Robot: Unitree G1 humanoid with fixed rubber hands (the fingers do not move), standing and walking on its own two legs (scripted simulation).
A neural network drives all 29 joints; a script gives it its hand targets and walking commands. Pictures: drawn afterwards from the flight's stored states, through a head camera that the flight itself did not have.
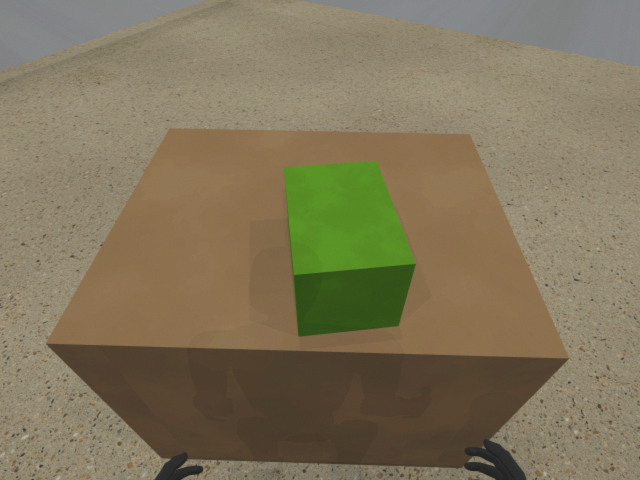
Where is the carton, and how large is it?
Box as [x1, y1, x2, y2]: [284, 161, 415, 336]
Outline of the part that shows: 376,161 284,167 298,336 398,325 415,263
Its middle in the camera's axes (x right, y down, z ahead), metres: +0.03 +0.00 +0.70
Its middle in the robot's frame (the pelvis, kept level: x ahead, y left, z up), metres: +0.52 +0.00 -0.03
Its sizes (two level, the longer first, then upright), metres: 0.257 0.175 0.167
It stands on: a pedestal, 0.67 m high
